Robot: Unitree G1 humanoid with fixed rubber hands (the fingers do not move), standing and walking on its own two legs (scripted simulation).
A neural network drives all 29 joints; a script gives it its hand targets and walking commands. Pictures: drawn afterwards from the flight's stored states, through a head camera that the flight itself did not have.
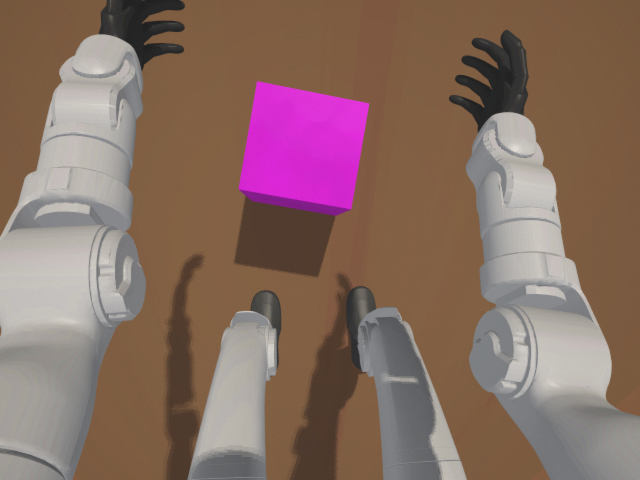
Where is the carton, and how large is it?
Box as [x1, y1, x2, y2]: [239, 81, 368, 215]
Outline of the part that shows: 257,81 239,189 251,200 334,215 350,209 368,103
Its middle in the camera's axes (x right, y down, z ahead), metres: -0.04 -0.17 +0.84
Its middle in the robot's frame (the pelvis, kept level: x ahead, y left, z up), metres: +0.52 +0.00 -0.53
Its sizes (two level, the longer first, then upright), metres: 0.210 0.200 0.250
